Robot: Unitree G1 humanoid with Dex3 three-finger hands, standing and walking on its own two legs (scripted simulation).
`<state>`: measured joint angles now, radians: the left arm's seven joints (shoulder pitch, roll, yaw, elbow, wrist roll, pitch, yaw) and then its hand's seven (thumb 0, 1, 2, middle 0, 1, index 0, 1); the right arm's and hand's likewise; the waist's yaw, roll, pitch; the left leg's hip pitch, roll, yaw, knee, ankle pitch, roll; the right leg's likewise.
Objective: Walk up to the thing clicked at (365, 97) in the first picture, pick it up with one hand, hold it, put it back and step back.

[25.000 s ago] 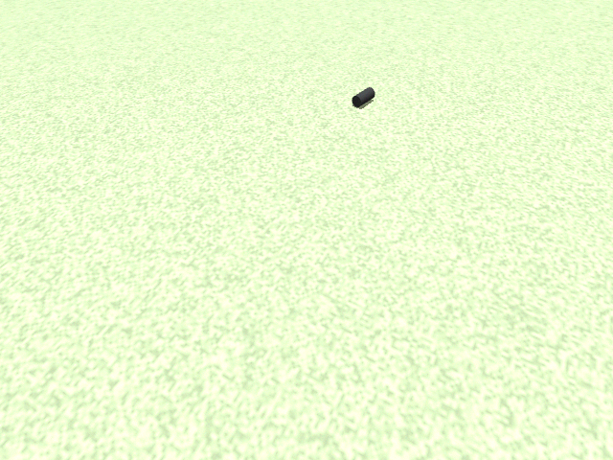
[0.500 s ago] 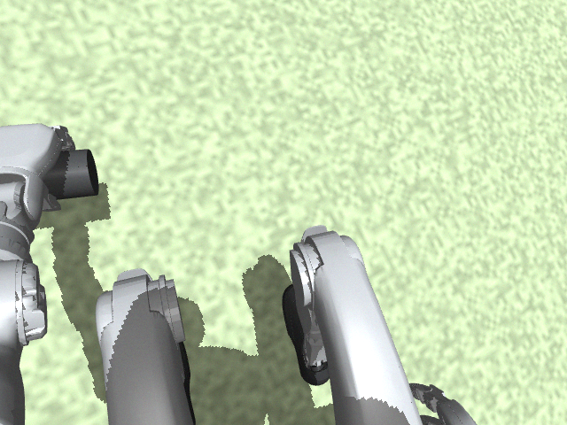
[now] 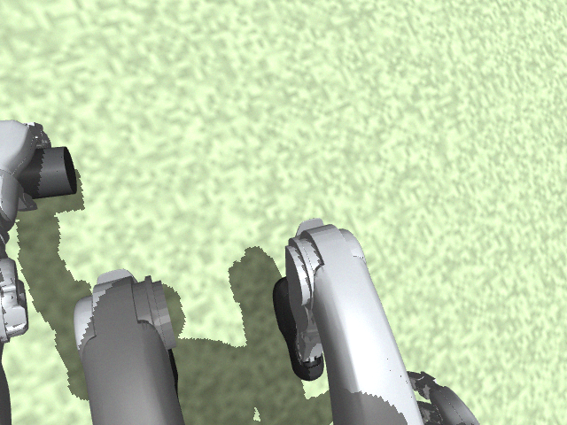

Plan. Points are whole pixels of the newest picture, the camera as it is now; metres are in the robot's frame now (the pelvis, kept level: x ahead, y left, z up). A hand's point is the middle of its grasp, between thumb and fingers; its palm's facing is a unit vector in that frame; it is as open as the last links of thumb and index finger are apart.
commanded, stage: lower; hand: left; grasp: from above
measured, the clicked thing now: (15, 176) +0.47 +0.28 -0.23
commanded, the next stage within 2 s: rest in 0.04 s
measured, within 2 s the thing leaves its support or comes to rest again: rests again in 1.50 s
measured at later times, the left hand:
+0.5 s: hand (29, 175) +0.48 +0.27 -0.25, palm faces -0.49 -0.08 -0.87, open 9.8 cm
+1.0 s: hand (31, 174) +0.48 +0.27 -0.27, palm faces -0.47 -0.11 -0.87, open 9.7 cm
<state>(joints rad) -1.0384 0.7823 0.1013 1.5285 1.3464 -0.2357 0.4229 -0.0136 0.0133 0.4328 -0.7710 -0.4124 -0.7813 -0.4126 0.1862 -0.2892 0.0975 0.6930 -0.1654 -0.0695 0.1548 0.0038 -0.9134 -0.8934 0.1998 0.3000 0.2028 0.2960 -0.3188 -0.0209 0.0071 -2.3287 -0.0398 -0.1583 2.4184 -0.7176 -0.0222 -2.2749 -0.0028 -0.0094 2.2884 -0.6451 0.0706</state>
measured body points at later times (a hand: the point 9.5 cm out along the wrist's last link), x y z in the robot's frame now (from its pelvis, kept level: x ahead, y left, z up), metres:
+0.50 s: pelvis +0.00 +0.01 -0.02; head +0.28 +0.10 +0.32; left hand +0.50 +0.27 -0.20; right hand +0.02 -0.26 -0.09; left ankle +0.06 +0.12 -0.30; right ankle +0.11 -0.15 -0.30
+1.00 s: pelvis +0.00 +0.01 -0.03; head +0.29 +0.11 +0.31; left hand +0.50 +0.27 -0.22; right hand +0.02 -0.26 -0.08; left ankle +0.06 +0.12 -0.30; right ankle +0.11 -0.15 -0.30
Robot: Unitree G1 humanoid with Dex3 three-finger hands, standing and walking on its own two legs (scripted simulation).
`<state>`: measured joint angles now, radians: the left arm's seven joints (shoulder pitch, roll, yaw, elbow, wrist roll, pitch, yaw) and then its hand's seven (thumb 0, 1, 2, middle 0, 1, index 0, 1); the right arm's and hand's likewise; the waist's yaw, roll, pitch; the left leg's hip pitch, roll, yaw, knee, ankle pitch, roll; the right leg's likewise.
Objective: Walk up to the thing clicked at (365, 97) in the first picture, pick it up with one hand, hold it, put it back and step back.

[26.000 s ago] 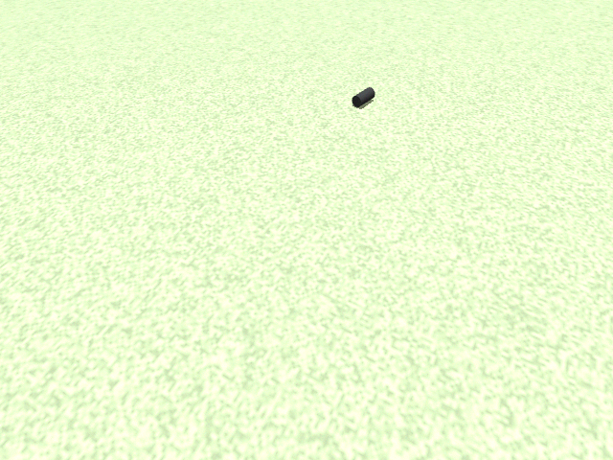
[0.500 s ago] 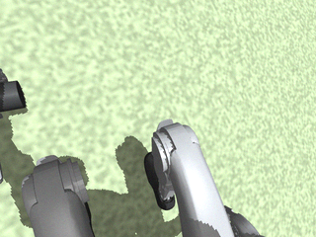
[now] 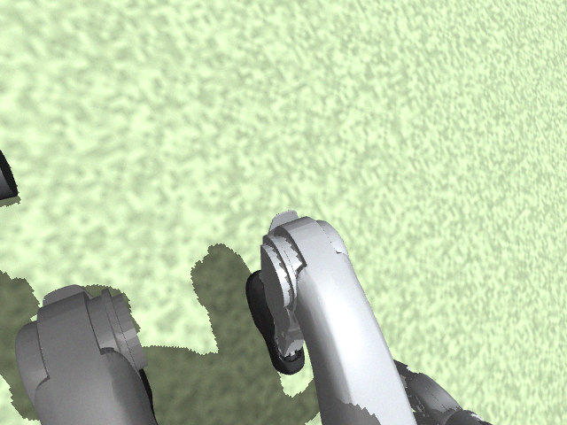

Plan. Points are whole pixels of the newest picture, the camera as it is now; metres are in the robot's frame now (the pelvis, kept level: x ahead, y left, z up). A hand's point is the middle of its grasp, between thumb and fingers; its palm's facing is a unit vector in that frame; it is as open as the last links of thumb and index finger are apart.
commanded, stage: open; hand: left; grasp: from above
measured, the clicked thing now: out of the picture +0.46 +0.30 -0.27
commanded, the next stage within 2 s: withdraw in 1.06 s
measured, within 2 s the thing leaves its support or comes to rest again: rests again in 0.50 s
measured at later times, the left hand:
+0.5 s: hand out of the picture +0.46 +0.30 -0.24, palm faces -0.45 -0.13 -0.88, open 10.3 cm
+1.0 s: hand out of the picture +0.46 +0.30 -0.24, palm faces -0.46 -0.13 -0.88, open 12.5 cm
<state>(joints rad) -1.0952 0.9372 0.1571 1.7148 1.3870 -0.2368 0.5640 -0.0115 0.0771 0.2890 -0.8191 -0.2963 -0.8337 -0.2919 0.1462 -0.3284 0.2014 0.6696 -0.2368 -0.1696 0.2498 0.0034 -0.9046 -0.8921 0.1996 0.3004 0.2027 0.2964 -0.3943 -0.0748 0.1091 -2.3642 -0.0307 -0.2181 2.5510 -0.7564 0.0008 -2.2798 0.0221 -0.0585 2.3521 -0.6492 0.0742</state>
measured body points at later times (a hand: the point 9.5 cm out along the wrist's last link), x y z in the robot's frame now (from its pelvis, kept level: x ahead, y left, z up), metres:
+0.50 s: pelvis +0.00 +0.00 +0.00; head +0.27 +0.12 +0.33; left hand +0.48 +0.30 -0.19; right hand +0.03 -0.27 -0.05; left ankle +0.05 +0.12 -0.27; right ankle +0.12 -0.15 -0.27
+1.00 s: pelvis +0.00 +0.00 +0.00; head +0.27 +0.12 +0.34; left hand +0.48 +0.31 -0.19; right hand +0.04 -0.26 -0.05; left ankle +0.05 +0.12 -0.27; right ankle +0.12 -0.15 -0.27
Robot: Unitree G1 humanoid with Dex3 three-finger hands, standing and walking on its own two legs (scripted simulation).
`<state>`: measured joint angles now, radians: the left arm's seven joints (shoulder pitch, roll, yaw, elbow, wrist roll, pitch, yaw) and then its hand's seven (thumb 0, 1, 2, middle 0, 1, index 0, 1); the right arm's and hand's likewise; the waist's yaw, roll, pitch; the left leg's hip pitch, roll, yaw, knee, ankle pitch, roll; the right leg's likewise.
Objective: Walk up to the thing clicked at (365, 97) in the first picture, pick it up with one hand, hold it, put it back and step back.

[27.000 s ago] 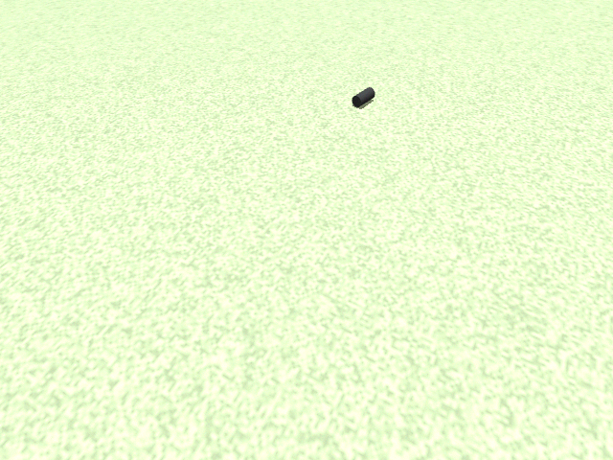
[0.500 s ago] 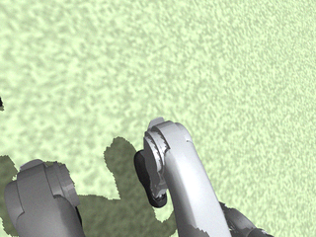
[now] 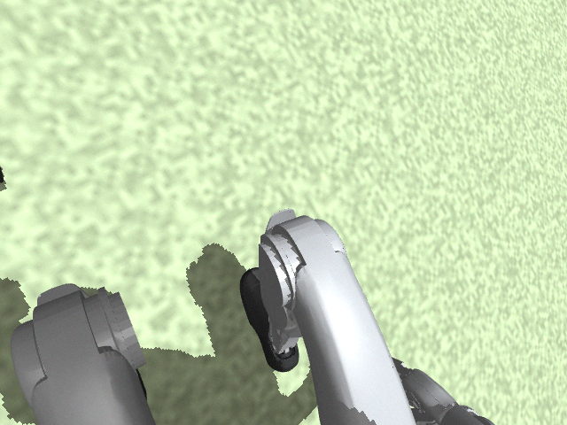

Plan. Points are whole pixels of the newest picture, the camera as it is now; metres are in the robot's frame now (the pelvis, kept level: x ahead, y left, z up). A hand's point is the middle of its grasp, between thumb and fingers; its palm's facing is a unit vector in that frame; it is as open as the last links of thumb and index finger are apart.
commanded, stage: open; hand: left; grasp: from above
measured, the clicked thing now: out of the picture +0.48 +0.31 -0.27
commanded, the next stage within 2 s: withdraw in 0.06 s
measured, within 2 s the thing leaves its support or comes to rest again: neither
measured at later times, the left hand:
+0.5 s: hand out of the picture +0.48 +0.33 -0.18, palm faces -0.31 -0.11 -0.94, open 13.5 cm
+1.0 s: hand out of the picture +0.43 +0.31 -0.09, palm faces -0.49 -0.10 -0.86, open 13.3 cm
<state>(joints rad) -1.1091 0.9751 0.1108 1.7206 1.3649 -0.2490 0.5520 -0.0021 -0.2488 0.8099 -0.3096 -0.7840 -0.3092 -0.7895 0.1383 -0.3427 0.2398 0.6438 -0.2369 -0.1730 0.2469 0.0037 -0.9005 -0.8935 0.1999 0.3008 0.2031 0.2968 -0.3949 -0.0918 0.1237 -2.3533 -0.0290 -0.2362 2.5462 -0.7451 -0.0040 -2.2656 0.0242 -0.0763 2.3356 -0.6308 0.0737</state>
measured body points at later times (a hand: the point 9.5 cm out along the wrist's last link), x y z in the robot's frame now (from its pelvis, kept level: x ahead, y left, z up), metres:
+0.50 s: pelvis +0.01 +0.00 +0.01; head +0.25 +0.12 +0.36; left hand +0.49 +0.34 -0.12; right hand +0.05 -0.26 -0.06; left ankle +0.05 +0.12 -0.27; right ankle +0.13 -0.14 -0.27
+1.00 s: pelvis -0.02 -0.01 +0.05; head +0.20 +0.09 +0.43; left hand +0.46 +0.31 -0.04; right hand +0.08 -0.29 -0.03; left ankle +0.05 +0.12 -0.27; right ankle +0.13 -0.15 -0.27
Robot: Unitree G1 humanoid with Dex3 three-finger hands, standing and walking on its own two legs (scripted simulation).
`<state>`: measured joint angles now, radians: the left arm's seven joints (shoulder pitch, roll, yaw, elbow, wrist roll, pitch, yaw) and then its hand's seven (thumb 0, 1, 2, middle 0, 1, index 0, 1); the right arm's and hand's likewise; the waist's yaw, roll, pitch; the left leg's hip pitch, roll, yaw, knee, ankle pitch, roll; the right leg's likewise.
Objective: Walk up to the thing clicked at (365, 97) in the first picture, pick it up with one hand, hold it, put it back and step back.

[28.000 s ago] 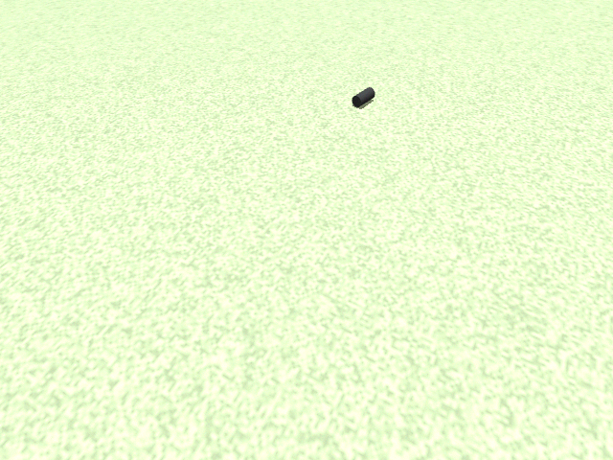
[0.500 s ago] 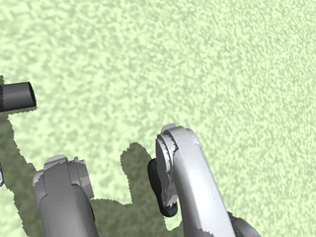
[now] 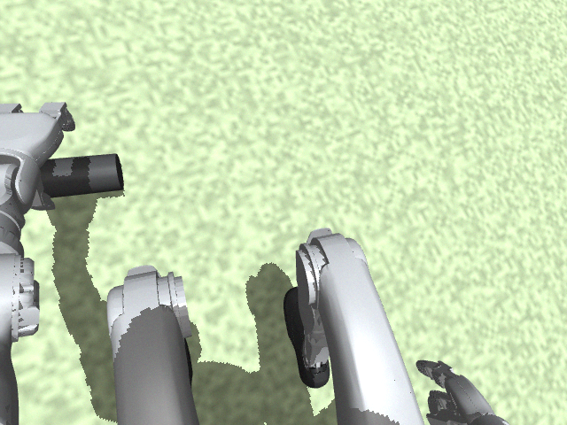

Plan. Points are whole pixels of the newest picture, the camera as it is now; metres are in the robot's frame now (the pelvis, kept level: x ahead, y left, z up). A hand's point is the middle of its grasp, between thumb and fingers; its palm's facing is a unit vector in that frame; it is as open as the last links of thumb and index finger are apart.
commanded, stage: withdraw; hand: left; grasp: from above
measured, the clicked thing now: (80, 175) +0.53 +0.27 -0.32
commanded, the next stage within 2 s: home in 0.12 s
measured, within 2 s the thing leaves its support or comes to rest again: neither
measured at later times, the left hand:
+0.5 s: hand (12, 155) +0.49 +0.29 -0.12, palm faces -0.42 -0.15 -0.90, open 11.9 cm
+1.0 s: hand out of the picture +0.31 +0.22 +0.09, palm faces -0.16 -0.81 -0.57, open 7.4 cm
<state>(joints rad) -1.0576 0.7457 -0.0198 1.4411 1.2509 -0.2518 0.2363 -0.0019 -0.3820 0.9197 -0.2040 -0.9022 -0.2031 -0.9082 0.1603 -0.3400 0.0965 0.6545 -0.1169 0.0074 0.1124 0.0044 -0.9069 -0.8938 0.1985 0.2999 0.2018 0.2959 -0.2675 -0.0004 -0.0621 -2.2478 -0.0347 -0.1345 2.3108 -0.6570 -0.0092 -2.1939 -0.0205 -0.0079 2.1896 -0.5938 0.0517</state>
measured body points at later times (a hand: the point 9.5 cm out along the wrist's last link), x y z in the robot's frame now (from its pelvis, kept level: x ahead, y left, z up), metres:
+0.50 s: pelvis +0.01 +0.01 +0.01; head +0.25 +0.06 +0.39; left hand +0.51 +0.30 -0.07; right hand +0.04 -0.25 -0.10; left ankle +0.08 +0.12 -0.33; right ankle +0.12 -0.15 -0.32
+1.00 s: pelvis +0.02 -0.01 +0.19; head +0.16 +0.03 +0.62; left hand +0.32 +0.27 +0.13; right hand +0.25 -0.24 +0.09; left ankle +0.08 +0.12 -0.33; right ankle +0.12 -0.15 -0.33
